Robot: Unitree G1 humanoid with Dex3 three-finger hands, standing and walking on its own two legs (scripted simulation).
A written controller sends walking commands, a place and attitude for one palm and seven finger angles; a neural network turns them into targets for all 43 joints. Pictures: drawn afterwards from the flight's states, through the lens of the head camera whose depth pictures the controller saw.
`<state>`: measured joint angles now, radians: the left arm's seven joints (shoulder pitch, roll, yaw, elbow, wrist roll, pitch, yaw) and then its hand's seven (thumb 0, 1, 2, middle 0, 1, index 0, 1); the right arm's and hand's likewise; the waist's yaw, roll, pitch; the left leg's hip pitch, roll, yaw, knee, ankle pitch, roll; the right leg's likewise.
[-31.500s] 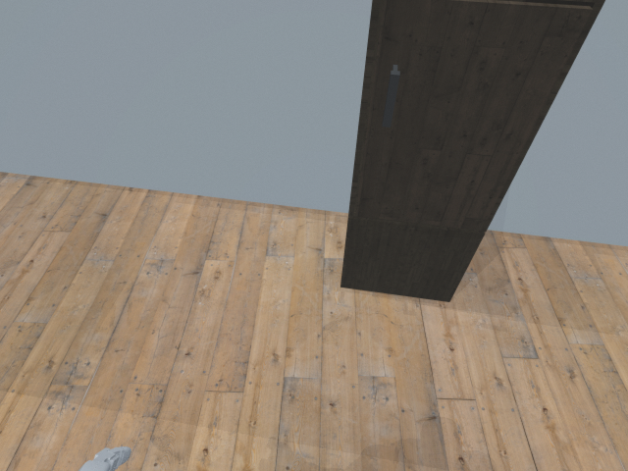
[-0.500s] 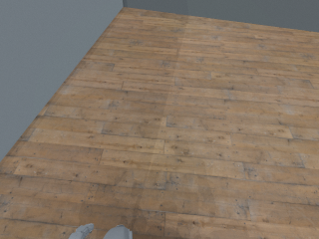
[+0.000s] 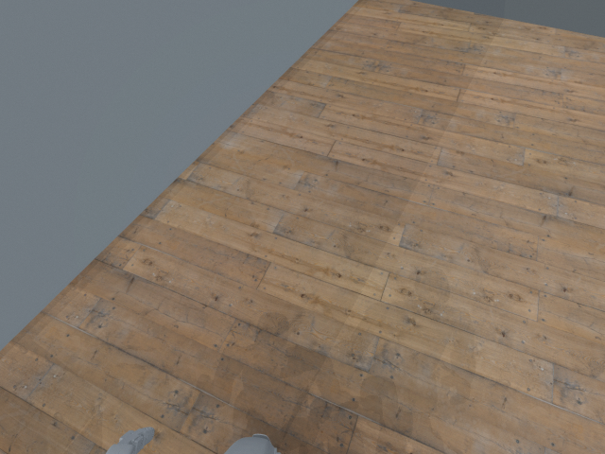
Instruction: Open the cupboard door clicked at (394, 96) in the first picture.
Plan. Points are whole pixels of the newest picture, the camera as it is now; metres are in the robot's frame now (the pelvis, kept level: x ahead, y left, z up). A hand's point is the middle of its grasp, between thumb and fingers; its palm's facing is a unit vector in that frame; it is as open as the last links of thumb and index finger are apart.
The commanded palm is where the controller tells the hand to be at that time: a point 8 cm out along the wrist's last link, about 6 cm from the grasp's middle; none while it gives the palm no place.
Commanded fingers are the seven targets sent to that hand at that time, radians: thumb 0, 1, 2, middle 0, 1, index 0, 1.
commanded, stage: turn to face it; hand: left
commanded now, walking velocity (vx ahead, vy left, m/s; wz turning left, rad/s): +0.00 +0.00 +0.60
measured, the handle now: out of the picture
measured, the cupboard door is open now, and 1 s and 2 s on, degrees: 46 46 46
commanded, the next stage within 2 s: none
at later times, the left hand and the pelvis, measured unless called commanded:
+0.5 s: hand out of the picture +0.01 +0.23 -0.16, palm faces +0.34 -0.90 -0.25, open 7.4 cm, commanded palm none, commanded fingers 0.00 0.90 0.90 -0.20 -0.30 -0.20 -0.30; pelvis +0.01 +0.00 +0.01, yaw +19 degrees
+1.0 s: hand out of the picture +0.00 +0.14 -0.14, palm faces +0.59 -0.77 -0.26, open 7.3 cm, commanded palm none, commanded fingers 0.00 0.90 0.90 -0.20 -0.30 -0.20 -0.30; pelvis +0.05 -0.06 +0.02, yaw +38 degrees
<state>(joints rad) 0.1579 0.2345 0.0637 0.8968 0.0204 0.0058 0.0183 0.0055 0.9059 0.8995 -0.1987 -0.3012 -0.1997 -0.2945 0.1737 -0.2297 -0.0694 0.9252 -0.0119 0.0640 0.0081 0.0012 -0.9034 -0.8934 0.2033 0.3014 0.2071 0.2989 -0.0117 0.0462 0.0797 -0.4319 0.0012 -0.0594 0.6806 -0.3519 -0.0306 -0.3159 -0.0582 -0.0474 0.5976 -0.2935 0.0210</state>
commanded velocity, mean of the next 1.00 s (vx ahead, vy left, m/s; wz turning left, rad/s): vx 0.00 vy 0.00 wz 0.60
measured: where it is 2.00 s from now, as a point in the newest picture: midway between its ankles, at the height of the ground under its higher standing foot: outside the picture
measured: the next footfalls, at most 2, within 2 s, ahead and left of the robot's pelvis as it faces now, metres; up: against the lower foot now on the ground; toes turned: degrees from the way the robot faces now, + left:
left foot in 0.32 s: +0.04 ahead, +0.12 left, +0.00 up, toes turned +21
right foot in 0.72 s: +0.12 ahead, -0.13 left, +0.00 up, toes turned +23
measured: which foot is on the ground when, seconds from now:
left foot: up 0.00-0.30, down 0.32-0.72, up 0.74-1.00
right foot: down 0.00-0.32, up 0.34-0.70, down 0.72-1.00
